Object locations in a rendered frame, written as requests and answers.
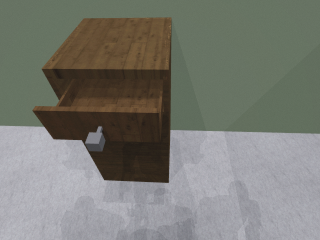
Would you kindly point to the handle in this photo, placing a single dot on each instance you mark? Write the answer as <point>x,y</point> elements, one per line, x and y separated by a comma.
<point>95,140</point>

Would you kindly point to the drawer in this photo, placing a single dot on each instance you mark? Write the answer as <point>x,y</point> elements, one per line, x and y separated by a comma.
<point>128,110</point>

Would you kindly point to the cabinet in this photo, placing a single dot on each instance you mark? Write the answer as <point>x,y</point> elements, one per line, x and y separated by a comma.
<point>125,49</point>

